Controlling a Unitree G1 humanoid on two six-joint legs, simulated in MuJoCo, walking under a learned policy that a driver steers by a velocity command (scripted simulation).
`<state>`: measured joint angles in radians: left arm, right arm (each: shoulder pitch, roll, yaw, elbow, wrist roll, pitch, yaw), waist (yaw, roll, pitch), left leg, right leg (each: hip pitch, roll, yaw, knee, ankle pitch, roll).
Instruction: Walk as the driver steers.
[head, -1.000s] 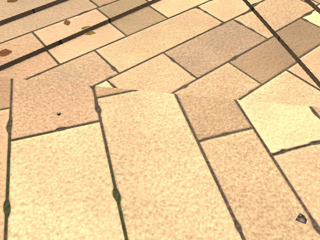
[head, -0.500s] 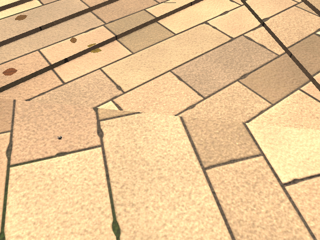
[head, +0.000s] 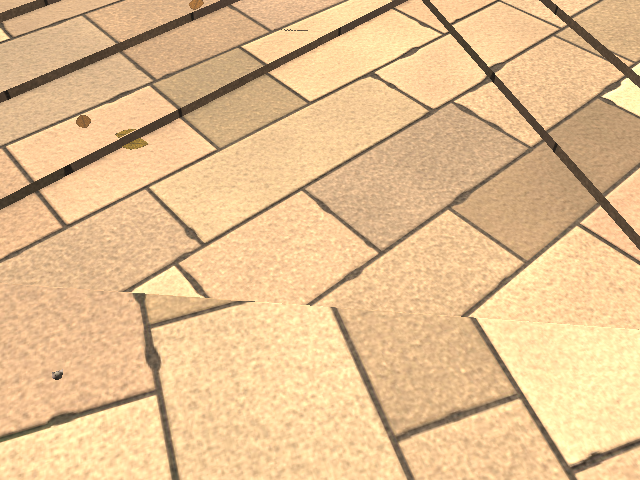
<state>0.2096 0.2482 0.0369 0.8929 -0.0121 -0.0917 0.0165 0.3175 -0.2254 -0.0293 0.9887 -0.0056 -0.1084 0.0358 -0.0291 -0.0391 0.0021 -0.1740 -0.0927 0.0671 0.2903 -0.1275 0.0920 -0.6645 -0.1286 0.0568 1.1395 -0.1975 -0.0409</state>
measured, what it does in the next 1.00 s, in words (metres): walks ahead: right foot, then left foot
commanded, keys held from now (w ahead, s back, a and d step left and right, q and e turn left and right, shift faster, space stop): w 1.00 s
